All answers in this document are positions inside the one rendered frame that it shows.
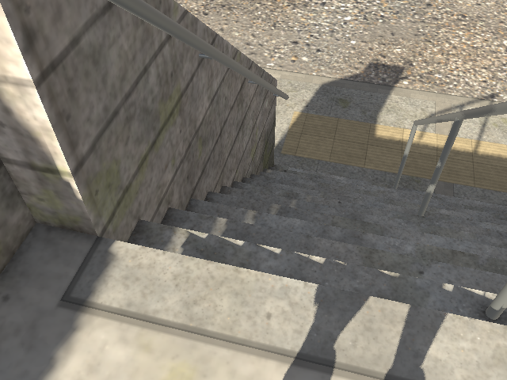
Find stairs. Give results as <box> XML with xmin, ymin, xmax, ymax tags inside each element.
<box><xmin>128</xmin><ymin>165</ymin><xmax>507</xmax><ymax>325</ymax></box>

